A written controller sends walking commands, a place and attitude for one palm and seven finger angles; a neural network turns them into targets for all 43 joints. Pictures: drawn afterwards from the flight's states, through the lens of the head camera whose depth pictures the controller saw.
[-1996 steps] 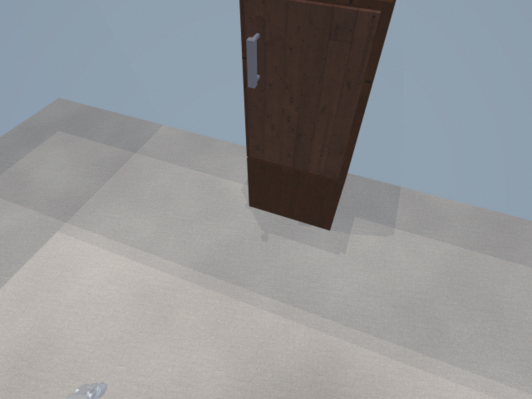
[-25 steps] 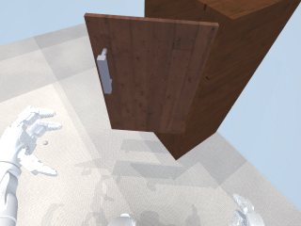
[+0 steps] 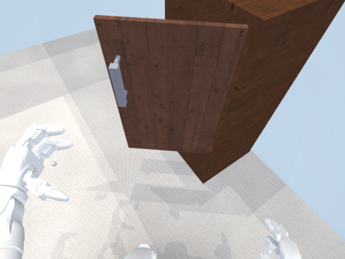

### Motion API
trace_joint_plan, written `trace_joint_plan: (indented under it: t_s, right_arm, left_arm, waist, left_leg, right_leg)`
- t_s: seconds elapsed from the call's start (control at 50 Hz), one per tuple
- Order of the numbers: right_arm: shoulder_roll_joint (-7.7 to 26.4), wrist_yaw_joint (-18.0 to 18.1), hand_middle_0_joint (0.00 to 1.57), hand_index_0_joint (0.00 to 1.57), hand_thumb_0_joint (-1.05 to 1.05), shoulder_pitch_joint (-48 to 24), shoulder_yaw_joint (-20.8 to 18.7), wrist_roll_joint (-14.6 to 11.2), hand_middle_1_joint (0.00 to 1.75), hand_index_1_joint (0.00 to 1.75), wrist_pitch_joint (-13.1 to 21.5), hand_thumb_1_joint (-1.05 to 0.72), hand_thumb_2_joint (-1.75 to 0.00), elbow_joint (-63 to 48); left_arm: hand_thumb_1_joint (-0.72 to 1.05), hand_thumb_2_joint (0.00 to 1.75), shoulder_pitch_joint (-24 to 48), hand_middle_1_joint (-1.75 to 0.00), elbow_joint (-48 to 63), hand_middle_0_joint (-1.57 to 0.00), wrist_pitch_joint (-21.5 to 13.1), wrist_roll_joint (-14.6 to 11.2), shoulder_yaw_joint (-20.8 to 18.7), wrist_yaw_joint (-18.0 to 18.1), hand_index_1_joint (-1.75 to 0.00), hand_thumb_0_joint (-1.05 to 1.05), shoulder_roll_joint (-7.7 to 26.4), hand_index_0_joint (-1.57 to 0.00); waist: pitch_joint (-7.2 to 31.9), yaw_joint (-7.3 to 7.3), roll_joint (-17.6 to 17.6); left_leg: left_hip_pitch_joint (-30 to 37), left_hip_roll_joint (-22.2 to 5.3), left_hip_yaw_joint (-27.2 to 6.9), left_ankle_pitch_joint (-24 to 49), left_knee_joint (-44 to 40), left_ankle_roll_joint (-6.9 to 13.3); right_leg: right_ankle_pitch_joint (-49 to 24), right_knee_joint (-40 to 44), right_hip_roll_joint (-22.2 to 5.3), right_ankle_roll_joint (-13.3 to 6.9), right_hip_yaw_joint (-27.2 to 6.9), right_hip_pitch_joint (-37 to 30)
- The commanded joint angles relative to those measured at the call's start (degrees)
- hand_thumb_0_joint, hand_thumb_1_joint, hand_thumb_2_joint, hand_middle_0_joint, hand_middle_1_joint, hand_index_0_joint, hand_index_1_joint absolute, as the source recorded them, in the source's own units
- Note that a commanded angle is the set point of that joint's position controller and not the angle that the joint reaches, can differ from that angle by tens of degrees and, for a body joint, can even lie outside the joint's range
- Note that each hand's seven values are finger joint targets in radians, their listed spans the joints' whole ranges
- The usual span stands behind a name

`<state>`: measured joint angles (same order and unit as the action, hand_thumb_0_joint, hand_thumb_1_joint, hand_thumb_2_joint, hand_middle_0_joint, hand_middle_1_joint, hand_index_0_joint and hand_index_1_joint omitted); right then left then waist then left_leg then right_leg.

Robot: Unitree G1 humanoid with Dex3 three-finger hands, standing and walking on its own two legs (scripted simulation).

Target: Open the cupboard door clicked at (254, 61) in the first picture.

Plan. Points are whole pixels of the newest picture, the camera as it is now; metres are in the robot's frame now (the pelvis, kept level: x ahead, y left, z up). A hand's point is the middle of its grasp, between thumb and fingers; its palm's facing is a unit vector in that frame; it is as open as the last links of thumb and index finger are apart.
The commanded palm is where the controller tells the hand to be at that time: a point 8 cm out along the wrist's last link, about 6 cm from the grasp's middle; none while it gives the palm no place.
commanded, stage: move the hooked fingers beside the handle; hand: left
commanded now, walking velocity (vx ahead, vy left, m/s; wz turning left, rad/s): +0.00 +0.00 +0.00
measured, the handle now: (120, 82) +0.57 +0.19 +0.05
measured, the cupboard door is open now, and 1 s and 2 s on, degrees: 52 52 52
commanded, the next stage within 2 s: none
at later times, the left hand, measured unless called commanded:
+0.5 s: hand (66, 133) +0.37 +0.28 +0.06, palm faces +0.00 -1.00 -0.02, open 14.0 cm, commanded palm +0.35 +0.32 +0.07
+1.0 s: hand (78, 111) +0.44 +0.27 +0.06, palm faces -0.02 -1.00 -0.01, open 14.0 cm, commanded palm +0.42 +0.32 +0.06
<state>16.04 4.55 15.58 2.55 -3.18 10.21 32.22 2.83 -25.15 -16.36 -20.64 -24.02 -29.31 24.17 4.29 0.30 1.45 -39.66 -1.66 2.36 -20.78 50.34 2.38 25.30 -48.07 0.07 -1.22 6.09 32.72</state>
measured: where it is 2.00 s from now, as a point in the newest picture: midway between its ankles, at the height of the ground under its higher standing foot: outside the picture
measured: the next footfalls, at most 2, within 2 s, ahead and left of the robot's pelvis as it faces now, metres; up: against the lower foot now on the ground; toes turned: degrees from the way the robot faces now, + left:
none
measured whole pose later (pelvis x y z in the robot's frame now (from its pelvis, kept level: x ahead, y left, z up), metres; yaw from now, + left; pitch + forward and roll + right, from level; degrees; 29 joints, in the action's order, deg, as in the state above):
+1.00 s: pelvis +0.00 +0.01 -0.01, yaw -2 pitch +17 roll -3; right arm 16.3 3.0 20.3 2.3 -1.9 0.5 34.5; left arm 37.4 -59.3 -21.3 -11.8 -27.2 -28.2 33.7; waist 5.3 5.7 0.3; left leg -49.9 -2.9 3.4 -22.5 55.5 3.2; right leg 25.9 -52.3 0.9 -0.6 4.8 43.1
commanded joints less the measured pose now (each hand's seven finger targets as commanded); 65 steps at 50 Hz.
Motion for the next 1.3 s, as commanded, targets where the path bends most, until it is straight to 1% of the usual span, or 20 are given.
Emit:
trace_joint_plan:
  t_s: [0.0, 0.04, 0.06, 0.26, 0.36, 0.44, 0.48, 0.52, 0.6, 0.66, 0.74, 0.76, 0.84, 0.96, 1.0, 1.04, 1.06, 1.12, 1.22, 1.28]
  right_arm:
    - [9.24, 1.11, 0.2, 0.2, 0.0, 0.06, -4.06, 0.12, 0.3, 0.3, 2.2, -0.9, -0.9, -6.28]
    - [9.1, 1.41, 0.2, 0.2, 0.0, -0.17, -3.92, 0.02, 0.3, 0.3, 2.08, -0.9, -0.9, -5.82]
    - [9.43, 1.59, 0.2, 0.2, 0.0, 0.54, -3.98, 0.14, 0.3, 0.3, 1.84, -0.9, -0.9, -5.12]
    - [9.76, 0.82, 0.2, 0.2, 0.0, 2.59, -4.21, 0.25, 0.3, 0.3, -0.5, -0.9, -0.9, -5.19]
    - [10.11, 0.49, 0.2, 0.2, 0.0, 4.19, -4.39, 0.17, 0.3, 0.3, -1.83, -0.9, -0.9, -4.7]
    - [10.4, 0.31, 0.2, 0.2, 0.0, 5.39, -4.87, 0.16, 0.3, 0.3, -2.65, -0.9, -0.9, -4.01]
    - [10.65, 0.28, 0.2, 0.2, 0.0, 6.39, -5.11, 0.36, 0.3, 0.3, -3.12, -0.9, -0.9, -3.69]
    - [10.29, -0.01, 0.2, 0.2, 0.0, 6.4, -5.18, 0.32, 0.3, 0.3, -3.46, -0.9, -0.9, -3.66]
    - [10.6, 0.15, 0.2, 0.2, 0.0, 7.16, -4.96, 0.43, 0.3, 0.3, -4.5, -0.9, -0.9, -2.92]
    - [11.08, 0.08, 0.2, 0.2, 0.0, 8.28, -5.12, 0.82, 0.3, 0.3, -5.1, -0.9, -0.9, -2.75]
    - [10.84, -0.41, 0.2, 0.2, 0.0, 8.6, -5.1, 0.96, 0.3, 0.3, -6.16, -0.9, -0.9, -2.59]
    - [10.88, -0.35, 0.2, 0.2, 0.0, 9.09, -5.01, 1.02, 0.3, 0.3, -6.46, -0.9, -0.9, -2.57]
    - [11.42, -0.5, 0.2, 0.2, 0.0, 9.87, -4.95, 1.18, 0.3, 0.3, -7.64, -0.9, -0.9, -2.3]
    - [11.31, -0.8, 0.2, 0.2, 0.0, 11.24, -4.95, 1.67, 0.3, 0.3, -9.03, -0.9, -0.9, -1.79]
    - [11.9, -0.79, 0.2, 0.2, 0.0, 11.74, -4.88, 1.68, 0.3, 0.3, -9.69, -0.9, -0.9, -1.33]
    - [11.73, -0.81, 0.2, 0.2, 0.0, 11.71, -4.75, 1.63, 0.3, 0.3, -10.02, -0.9, -0.9, -1.06]
    - [11.95, -0.61, 0.2, 0.2, 0.0, 12.21, -4.72, 1.75, 0.3, 0.3, -10.17, -0.9, -0.9, -0.96]
    - [11.93, -0.76, 0.2, 0.2, 0.0, 12.88, -4.71, 1.93, 0.3, 0.3, -10.76, -0.9, -0.9, -0.51]
    - [12.69, -0.6, 0.2, 0.2, 0.0, 14.02, -4.3, 2.0, 0.3, 0.3, -11.62, -0.9, -0.9, 0.39]
    - [12.91, -0.49, 0.2, 0.2, 0.0, 15.17, -4.07, 2.24, 0.3, 0.3, -11.84, -0.9, -0.9, 0.48]
  left_arm:
    - [-0.5, 0.3, 17.22, -1.2, 8.13, -0.3, -3.89, -0.7, -5.47, 0.18, -1.2, 0.0, 16.78, -0.3]
    - [-0.5, 0.3, 22.84, -1.2, 6.96, -0.3, -4.13, -0.16, -2.81, -0.25, -1.2, 0.0, 15.25, -0.3]
    - [-0.5, 0.3, 24.78, -1.2, 5.42, -0.3, -4.19, 0.11, -4.35, -0.16, -1.2, 0.0, 17.65, -0.3]
    - [-0.5, 0.3, 28.13, -1.2, -4.65, -0.3, -4.56, 1.08, -8.45, -1.54, -1.2, 0.0, 23.59, -0.3]
    - [-0.5, 0.3, 31.95, -1.2, -9.57, -0.3, -5.12, 0.87, -7.85, -2.57, -1.2, 0.0, 23.5, -0.3]
    - [-0.5, 0.3, 36.95, -1.2, -10.9, -0.3, -6.24, 2.05, -7.04, -3.37, -1.2, 0.0, 24.29, -0.3]
    - [-0.5, 0.3, 37.27, -1.2, -11.11, -0.3, -7.09, 2.16, -9.49, -3.36, -1.2, 0.0, 27.07, -0.3]
    - [-0.5, 0.3, 38.54, -1.2, -10.57, -0.3, -7.32, 2.51, -6.77, -3.39, -1.2, 0.0, 24.21, -0.3]
    - [-0.5, 0.3, 43.5, -1.2, -14.98, -0.3, -6.62, 3.47, -6.51, -2.34, -1.2, 0.0, 25.11, -0.3]
    - [-0.5, 0.3, 45.63, -1.2, -15.39, -0.3, -7.28, 4.32, -8.44, -1.35, -1.2, 0.0, 28.0, -0.3]
    - [-0.5, 0.3, 48.37, -1.2, -17.31, -0.3, -7.86, 5.52, -5.89, -0.56, -1.2, 0.0, 25.54, -0.3]
    - [-0.5, 0.3, 48.34, -1.2, -18.9, -0.3, -7.87, 5.3, -6.33, -0.28, -1.2, 0.0, 25.66, -0.3]
    - [-0.5, 0.3, 50.91, -1.2, -22.49, -0.3, -7.6, 6.81, -6.89, 0.59, -1.2, 0.0, 27.77, -0.3]
    - [-0.5, 0.3, 56.06, -1.2, -23.1, -0.3, -9.24, 7.57, -5.36, 1.47, -1.2, 0.0, 26.38, -0.3]
    - [-0.5, 0.3, 57.74, -1.2, -25.59, -0.3, -8.98, 8.24, -6.46, 1.62, -1.2, 0.0, 28.72, -0.3]
    - [-0.5, 0.3, 60.23, -1.2, -26.7, -0.3, -8.7, 8.58, -4.62, 1.64, -1.2, 0.0, 27.3, -0.3]
    - [-0.5, 0.3, 61.15, -1.2, -26.42, -0.3, -9.02, 8.55, -6.71, 1.87, -1.2, 0.0, 30.01, -0.3]
    - [-0.5, 0.3, 63.52, -1.2, -26.38, -0.3, -9.32, 9.37, -5.6, 2.0, -1.2, 0.0, 29.8, -0.3]
    - [-0.5, 0.3, 67.77, -1.2, -32.24, -0.3, -8.31, 10.5, -5.98, 2.25, -1.2, 0.0, 32.65, -0.3]
    - [-0.5, 0.3, 71.32, -1.2, -32.1, -0.3, -8.37, 11.37, -5.15, 2.55, -1.2, 0.0, 33.19, -0.3]
  waist:
    - [13.83, 1.32, 3.38]
    - [13.22, 2.57, 4.1]
    - [13.45, 2.45, 2.89]
    - [18.22, 0.56, 3.57]
    - [16.87, 2.14, 0.42]
    - [19.2, 2.88, 4.43]
    - [22.35, 2.3, 3.56]
    - [22.25, 2.89, 6.72]
    - [19.95, 3.81, 5.08]
    - [22.14, 3.43, 5.21]
    - [21.84, 4.17, 7.43]
    - [21.34, 4.3, 5.28]
    - [21.36, 4.55, 5.37]
    - [23.93, 5.48, 7.06]
    - [23.39, 5.74, 5.72]
    - [22.45, 6.75, 6.54]
    - [23.08, 6.18, 6.51]
    - [25.4, 6.95, 8.35]
    - [22.1, 8.39, 7.72]
    - [25.36, 9.25, 8.62]
  left_leg:
    - [14.87, 1.0, -4.72, 8.89, -6.46, -0.5]
    - [14.72, 1.03, -4.57, 7.29, -6.12, -0.29]
    - [13.95, 0.86, -4.59, 7.3, -5.71, -0.26]
    - [11.19, 1.25, -3.29, 13.45, -3.65, -0.03]
    - [8.41, 1.09, -2.88, 12.77, -2.61, 0.28]
    - [10.53, 0.99, -3.02, 13.04, -2.26, 0.29]
    - [11.41, 0.79, -3.21, 15.46, -1.83, 0.37]
    - [14.04, 0.64, -3.63, 15.77, -2.07, 0.2]
    - [12.34, 0.4, -4.06, 13.52, -2.22, 0.25]
    - [13.82, 0.21, -4.64, 15.2, -1.82, 0.15]
    - [16.16, -0.31, -5.49, 15.33, -2.05, -0.43]
    - [15.34, -0.34, -5.57, 15.51, -1.9, -0.2]
    - [14.51, -0.5, -5.75, 14.62, -1.82, -0.38]
    - [17.74, -0.99, -6.73, 17.86, -0.76, -0.69]
    - [16.18, -1.19, -7.13, 15.83, -0.9, -0.79]
    - [15.37, -1.02, -6.85, 13.98, -0.71, -0.52]
    - [14.99, -0.99, -6.73, 15.13, -0.29, -0.41]
    - [16.88, -1.17, -7.04, 17.14, 0.37, -0.66]
    - [13.06, -1.35, -7.5, 13.01, 0.76, -0.52]
    - [14.56, -1.49, -7.87, 14.16, 1.55, -0.45]
  right_leg:
    - [-10.53, 6.86, 1.63, -0.06, -3.57, 1.74]
    - [-9.13, 7.13, 1.4, 0.11, -3.96, 3.29]
    - [-9.05, 7.1, 1.41, -0.04, -4.32, 2.53]
    - [-16.91, 5.33, 1.21, -0.1, -5.66, -2.34]
    - [-17.54, 5.18, 1.45, 0.48, -6.31, -1.19]
    - [-16.7, 4.52, 1.64, 0.32, -5.84, 1.52]
    - [-19.0, 3.75, 1.96, 0.26, -5.94, 0.08]
    - [-17.57, 3.63, 2.1, 0.04, -5.04, 3.19]
    - [-15.02, 3.67, 2.19, 0.1, -4.64, 5.32]
    - [-15.21, 2.98, 2.33, -0.32, -4.32, 5.57]
    - [-13.28, 2.85, 2.49, -0.27, -3.58, 9.35]
    - [-13.38, 2.81, 2.69, -0.4, -3.54, 9.13]
    - [-12.6, 2.51, 2.56, -0.17, -3.44, 10.1]
    - [-12.77, 1.53, 2.96, -0.43, -3.09, 12.93]
    - [-11.46, 1.38, 2.98, -0.2, -2.93, 13.41]
    - [-10.6, 1.76, 2.92, -0.07, -3.18, 14.27]
    - [-11.49, 1.44, 3.02, -0.32, -3.34, 13.3]
    - [-12.27, 1.1, 3.05, -0.1, -3.33, 14.6]
    - [-9.38, 0.99, 3.13, -0.05, -3.34, 17.18]
    - [-9.71, 0.34, 3.3, 0.02, -3.46, 18.15]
